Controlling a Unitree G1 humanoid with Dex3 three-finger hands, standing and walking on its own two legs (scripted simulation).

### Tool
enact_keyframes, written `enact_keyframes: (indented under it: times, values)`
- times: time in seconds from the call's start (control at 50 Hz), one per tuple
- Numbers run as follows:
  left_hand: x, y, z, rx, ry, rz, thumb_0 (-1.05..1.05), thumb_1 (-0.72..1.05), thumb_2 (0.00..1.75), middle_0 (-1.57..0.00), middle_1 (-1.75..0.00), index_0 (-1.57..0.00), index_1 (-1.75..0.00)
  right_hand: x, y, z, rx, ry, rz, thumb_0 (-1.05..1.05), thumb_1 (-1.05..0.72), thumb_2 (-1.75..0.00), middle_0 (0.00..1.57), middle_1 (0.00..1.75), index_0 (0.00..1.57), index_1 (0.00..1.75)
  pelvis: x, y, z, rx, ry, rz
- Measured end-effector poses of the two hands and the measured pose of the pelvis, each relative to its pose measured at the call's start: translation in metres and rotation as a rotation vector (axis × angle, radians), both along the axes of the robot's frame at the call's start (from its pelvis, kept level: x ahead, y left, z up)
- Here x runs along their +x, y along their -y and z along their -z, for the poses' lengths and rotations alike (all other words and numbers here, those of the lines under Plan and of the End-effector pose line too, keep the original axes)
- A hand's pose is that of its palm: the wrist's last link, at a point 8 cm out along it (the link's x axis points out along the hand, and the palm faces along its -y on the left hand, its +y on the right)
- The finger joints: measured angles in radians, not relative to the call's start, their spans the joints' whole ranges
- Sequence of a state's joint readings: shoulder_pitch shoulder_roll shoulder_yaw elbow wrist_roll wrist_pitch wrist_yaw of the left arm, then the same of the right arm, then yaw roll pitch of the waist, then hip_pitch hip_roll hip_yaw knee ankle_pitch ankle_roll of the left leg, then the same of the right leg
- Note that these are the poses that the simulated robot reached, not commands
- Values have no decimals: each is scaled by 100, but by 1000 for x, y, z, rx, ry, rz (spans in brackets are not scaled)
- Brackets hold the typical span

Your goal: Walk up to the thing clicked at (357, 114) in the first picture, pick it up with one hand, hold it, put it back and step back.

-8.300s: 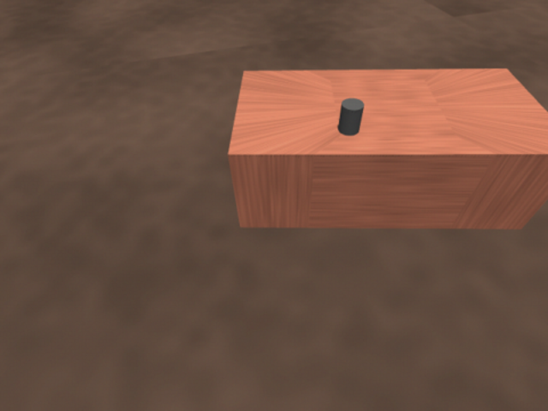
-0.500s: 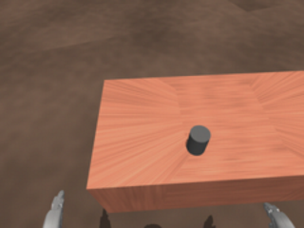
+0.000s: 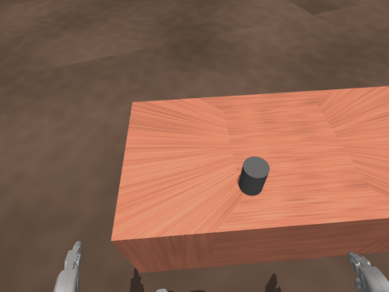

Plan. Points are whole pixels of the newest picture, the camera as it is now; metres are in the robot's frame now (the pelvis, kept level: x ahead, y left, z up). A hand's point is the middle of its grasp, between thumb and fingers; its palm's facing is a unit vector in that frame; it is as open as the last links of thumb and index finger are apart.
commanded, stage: go down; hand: right
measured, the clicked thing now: (253, 176) +0.51 -0.17 -0.22
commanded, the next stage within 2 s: approach in 1.58 s
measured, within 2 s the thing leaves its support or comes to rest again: neither
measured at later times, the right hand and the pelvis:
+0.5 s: hand (353, 191) +0.32 -0.31 +0.02, palm faces +0.10 +0.98 -0.16, open 17.5 cm; pelvis -0.03 -0.01 +0.01, yaw +1 degrees
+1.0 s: hand (368, 158) +0.38 -0.34 +0.06, palm faces +0.13 +0.99 -0.07, open 17.2 cm; pelvis -0.02 -0.01 +0.01, yaw +1 degrees
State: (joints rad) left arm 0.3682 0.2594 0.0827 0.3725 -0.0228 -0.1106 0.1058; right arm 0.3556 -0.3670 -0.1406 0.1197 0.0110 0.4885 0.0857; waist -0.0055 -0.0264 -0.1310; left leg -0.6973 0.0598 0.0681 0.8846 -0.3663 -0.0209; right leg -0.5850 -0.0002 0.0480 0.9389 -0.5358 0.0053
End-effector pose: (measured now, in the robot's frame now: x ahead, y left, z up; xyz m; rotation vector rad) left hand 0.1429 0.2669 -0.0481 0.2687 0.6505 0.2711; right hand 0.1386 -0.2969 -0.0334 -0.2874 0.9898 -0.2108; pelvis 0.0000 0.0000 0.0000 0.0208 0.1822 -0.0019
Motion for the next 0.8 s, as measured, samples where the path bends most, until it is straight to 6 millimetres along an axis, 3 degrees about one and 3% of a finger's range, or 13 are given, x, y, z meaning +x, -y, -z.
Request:
enact_keyframes:
  times: [0.1,0.2,0.32,0.46,0.58,0.8]
  values:
    - [-3,10,-8,4,36,25,-1,-54,6,-6,-5,-5,-6,16,10,-10,-7,94,5,0,58,-4,5,6,5,6,-7,-2,0,-1,16,6]
    - [-4,19,-16,6,82,49,-1,-54,6,-6,-5,-5,-6,56,28,-35,5,267,5,-1,57,-4,5,6,5,6,-14,-4,-2,2,33,11]
    - [-16,13,-21,21,101,31,-1,-53,5,-6,-5,-6,-6,107,56,-62,36,365,12,-1,56,-3,5,5,5,6,-20,-1,-4,6,41,9]
    - [-42,14,-10,11,19,14,-1,-54,5,-6,-5,-6,-6,152,58,-72,137,407,-47,-1,55,-4,5,5,5,6,-25,4,-7,3,31,-18]
    - [-49,10,-9,19,-27,-10,-1,-54,5,-6,-5,-6,-6,172,68,-80,154,484,-33,-1,54,-3,5,5,5,5,-24,7,-10,2,20,-30]
    - [-24,19,-18,35,-12,42,-1,-55,7,-6,-5,-5,-7,187,90,-93,175,589,-33,-1,51,-2,7,4,6,4,-16,6,-12,11,-8,-20]
